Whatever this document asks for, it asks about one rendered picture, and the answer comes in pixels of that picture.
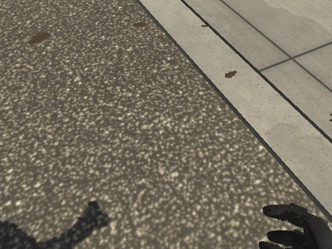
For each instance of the robot right hand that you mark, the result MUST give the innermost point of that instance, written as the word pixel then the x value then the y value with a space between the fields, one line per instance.
pixel 317 234

